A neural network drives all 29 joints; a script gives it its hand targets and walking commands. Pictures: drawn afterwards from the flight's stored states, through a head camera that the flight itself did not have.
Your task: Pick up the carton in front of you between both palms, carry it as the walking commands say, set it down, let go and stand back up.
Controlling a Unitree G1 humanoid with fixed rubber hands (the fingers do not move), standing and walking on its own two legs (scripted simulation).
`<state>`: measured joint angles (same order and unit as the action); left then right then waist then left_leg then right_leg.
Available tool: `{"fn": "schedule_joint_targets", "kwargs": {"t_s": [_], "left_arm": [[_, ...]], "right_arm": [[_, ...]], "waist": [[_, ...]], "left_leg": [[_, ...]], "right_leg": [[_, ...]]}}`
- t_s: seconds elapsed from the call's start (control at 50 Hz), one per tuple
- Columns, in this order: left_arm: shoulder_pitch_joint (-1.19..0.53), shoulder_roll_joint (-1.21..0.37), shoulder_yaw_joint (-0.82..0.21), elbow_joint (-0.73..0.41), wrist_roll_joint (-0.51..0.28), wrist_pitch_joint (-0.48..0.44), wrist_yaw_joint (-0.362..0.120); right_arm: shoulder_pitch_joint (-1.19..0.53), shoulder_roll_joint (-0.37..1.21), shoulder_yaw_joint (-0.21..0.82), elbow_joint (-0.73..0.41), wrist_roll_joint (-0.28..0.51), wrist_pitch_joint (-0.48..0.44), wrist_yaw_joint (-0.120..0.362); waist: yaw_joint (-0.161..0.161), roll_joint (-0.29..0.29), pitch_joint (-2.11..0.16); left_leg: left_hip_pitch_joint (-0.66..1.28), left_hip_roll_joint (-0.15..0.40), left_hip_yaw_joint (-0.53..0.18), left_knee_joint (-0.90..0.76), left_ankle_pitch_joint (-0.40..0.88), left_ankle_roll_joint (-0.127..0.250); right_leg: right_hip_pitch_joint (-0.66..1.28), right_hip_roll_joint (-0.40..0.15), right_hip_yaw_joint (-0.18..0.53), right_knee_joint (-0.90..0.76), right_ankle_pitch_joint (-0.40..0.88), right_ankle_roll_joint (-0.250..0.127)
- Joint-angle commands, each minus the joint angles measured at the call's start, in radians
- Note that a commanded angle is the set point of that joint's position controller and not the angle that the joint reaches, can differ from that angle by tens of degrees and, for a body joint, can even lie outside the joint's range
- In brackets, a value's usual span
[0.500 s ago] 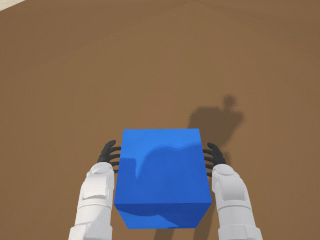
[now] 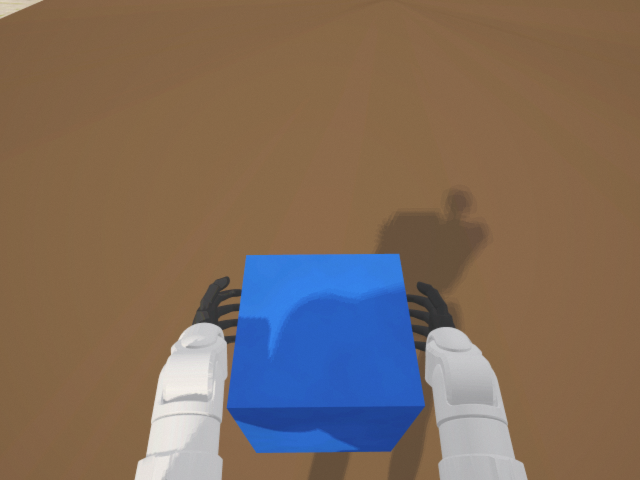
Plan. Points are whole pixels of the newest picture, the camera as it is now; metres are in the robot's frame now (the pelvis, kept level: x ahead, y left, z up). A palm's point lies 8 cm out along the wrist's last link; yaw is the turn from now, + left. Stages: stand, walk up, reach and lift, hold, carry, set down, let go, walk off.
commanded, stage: carry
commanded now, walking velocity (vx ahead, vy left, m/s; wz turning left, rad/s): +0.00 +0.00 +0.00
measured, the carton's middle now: (323, 359) +0.31 +0.00 -0.05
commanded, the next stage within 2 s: hold in 0.52 s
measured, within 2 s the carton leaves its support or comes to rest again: neither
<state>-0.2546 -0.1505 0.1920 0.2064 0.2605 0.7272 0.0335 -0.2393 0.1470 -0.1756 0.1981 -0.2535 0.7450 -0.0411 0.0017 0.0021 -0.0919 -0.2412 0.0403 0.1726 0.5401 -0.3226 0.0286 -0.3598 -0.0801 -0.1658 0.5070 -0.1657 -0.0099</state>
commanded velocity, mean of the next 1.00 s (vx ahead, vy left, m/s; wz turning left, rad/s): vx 0.00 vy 0.00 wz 0.00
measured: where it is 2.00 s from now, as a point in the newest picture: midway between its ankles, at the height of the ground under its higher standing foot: outside the picture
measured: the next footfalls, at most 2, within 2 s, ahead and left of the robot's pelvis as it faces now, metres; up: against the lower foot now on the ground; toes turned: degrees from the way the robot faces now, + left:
none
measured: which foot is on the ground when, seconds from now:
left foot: down 0.00-1.00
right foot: down 0.00-1.00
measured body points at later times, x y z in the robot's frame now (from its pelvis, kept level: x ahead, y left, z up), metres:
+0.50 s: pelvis +0.00 +0.01 +0.00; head -0.02 +0.01 +0.45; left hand +0.31 +0.16 +0.04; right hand +0.30 -0.14 +0.03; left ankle -0.02 +0.09 -0.73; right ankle +0.06 -0.12 -0.73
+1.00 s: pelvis -0.01 -0.03 +0.01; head -0.05 -0.05 +0.46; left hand +0.26 +0.18 +0.05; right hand +0.32 -0.12 +0.04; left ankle -0.02 +0.09 -0.73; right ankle +0.06 -0.14 -0.73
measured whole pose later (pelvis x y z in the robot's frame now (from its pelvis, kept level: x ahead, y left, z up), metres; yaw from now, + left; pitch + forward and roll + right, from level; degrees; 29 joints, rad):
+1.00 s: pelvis -0.01 -0.03 +0.01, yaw +12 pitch -8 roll +0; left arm -0.32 -0.17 0.27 0.33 0.30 0.70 -0.01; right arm -0.30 0.16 -0.25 0.30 -0.32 0.74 -0.01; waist 0.00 0.03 0.02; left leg -0.05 -0.02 -0.07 0.42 -0.23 0.00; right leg -0.10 0.02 0.03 0.40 -0.16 0.00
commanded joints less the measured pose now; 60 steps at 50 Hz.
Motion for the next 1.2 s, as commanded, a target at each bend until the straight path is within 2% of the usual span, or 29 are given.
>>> {"fn": "schedule_joint_targets", "kwargs": {"t_s": [0.0,0.5,0.52,0.54,0.56,0.58,0.6,0.62,0.7,0.78,0.88,1.02,1.18], "left_arm": [[-0.423,-0.929,-0.546,-0.028,-0.26,-0.028,-0.254],[-0.426,-0.938,-0.548,-0.028,-0.261,-0.026,-0.256],[-0.375,-0.978,-0.523,0.01,-0.248,-0.038,-0.265],[-0.372,-0.952,-0.507,0.001,-0.229,-0.061,-0.26],[-0.365,-0.947,-0.497,0.004,-0.223,-0.068,-0.255],[-0.353,-0.933,-0.481,0.005,-0.213,-0.073,-0.246],[-0.355,-0.924,-0.474,0.02,-0.201,-0.075,-0.241],[-0.356,-0.922,-0.477,0.023,-0.2,-0.075,-0.238],[-0.45,-0.94,-0.497,0.033,-0.222,-0.066,-0.258],[-0.518,-0.953,-0.503,0.069,-0.243,-0.058,-0.29],[-0.543,-0.956,-0.469,0.117,-0.234,-0.054,-0.305],[-0.548,-0.961,-0.419,0.155,-0.207,-0.057,-0.31],[-0.548,-0.965,-0.403,0.16,-0.197,-0.06,-0.311]], "right_arm": [[-0.481,0.918,0.543,-0.074,0.269,-0.05,0.252],[-0.49,0.925,0.541,-0.074,0.272,-0.05,0.257],[-0.407,0.951,0.526,-0.097,0.26,-0.047,0.265],[-0.44,0.922,0.526,-0.144,0.261,-0.062,0.269],[-0.454,0.925,0.543,-0.137,0.26,-0.064,0.268],[-0.461,0.915,0.548,-0.143,0.261,-0.067,0.271],[-0.477,0.908,0.547,-0.139,0.266,-0.071,0.276],[-0.478,0.906,0.553,-0.127,0.267,-0.074,0.277],[-0.491,0.908,0.519,-0.071,0.243,-0.073,0.275],[-0.503,0.933,0.465,0.006,0.212,-0.067,0.277],[-0.543,0.965,0.442,0.064,0.203,-0.059,0.288],[-0.599,0.982,0.456,0.075,0.217,-0.055,0.303],[-0.613,0.977,0.463,0.075,0.224,-0.056,0.304]], "waist": [[-0.001,0.0,-0.248],[0.0,0.004,-0.242],[-0.008,0.109,-0.127],[0.004,0.102,-0.173],[0.018,0.059,-0.198],[0.029,0.048,-0.204],[0.031,0.05,-0.191],[0.028,0.032,-0.178],[-0.006,0.048,-0.128],[-0.037,0.034,-0.082],[-0.023,0.002,-0.071],[0.005,-0.022,-0.085],[0.007,-0.032,-0.103]], "left_leg": [[0.009,0.122,-0.115,-0.11,0.18,0.005],[0.008,0.124,-0.114,-0.114,0.208,0.012],[-0.004,-0.054,-0.288,-0.203,0.477,0.012],[0.08,-0.051,-0.309,-0.186,0.558,0.003],[0.157,-0.057,-0.308,-0.172,0.604,-0.01],[0.221,-0.066,-0.299,-0.176,0.598,-0.017],[0.258,-0.076,-0.291,-0.188,0.533,-0.016],[0.278,-0.08,-0.29,-0.188,0.533,-0.019],[0.225,-0.081,-0.275,-0.22,0.321,-0.031],[0.157,-0.086,-0.272,-0.227,0.186,-0.027],[0.093,-0.099,-0.267,-0.228,0.132,-0.017],[0.052,-0.117,-0.251,-0.227,0.101,-0.001],[0.046,-0.127,-0.245,-0.219,0.108,0.003]], "right_leg": [[0.167,-0.089,0.105,-0.042,0.157,-0.006],[0.163,-0.086,0.092,-0.035,0.146,0.006],[0.426,0.206,0.207,-0.037,0.257,-0.021],[0.408,0.176,0.24,-0.065,0.265,-0.017],[0.381,0.182,0.237,-0.084,0.289,-0.012],[0.358,0.18,0.238,-0.096,0.295,-0.005],[0.321,0.185,0.234,-0.106,0.254,0.004],[0.302,0.193,0.226,-0.113,0.238,0.011],[0.31,0.196,0.22,-0.133,0.093,0.001],[0.329,0.187,0.224,-0.143,0.027,-0.008],[0.384,0.172,0.228,-0.157,0.007,-0.004],[0.441,0.143,0.239,-0.174,0.01,0.014],[0.466,0.121,0.255,-0.186,0.038,0.026]]}}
